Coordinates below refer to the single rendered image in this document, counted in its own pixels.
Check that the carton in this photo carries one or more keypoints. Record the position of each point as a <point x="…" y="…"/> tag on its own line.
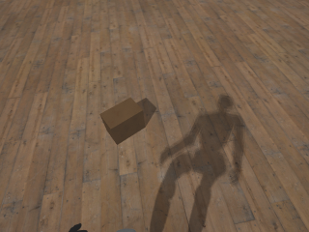
<point x="123" y="120"/>

